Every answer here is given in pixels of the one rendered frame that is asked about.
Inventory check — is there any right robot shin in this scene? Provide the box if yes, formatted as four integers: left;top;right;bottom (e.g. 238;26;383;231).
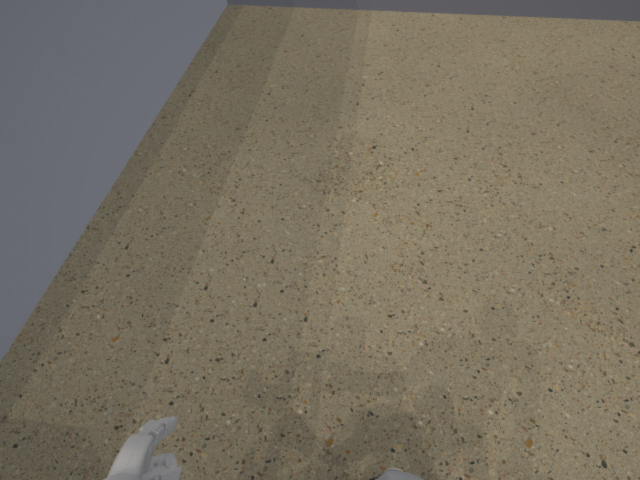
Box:
378;468;403;479

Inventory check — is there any left robot hand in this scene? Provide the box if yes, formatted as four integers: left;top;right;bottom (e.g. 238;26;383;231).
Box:
108;416;182;480

